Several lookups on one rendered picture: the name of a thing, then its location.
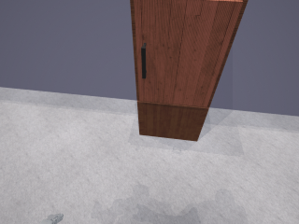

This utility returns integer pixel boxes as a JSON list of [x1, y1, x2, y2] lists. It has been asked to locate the cupboard door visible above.
[[134, 0, 243, 107]]

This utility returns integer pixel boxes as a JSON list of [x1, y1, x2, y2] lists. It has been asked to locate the handle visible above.
[[141, 43, 147, 79]]

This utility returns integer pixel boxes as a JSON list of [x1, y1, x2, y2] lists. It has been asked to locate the robot left hand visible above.
[[39, 214, 64, 224]]

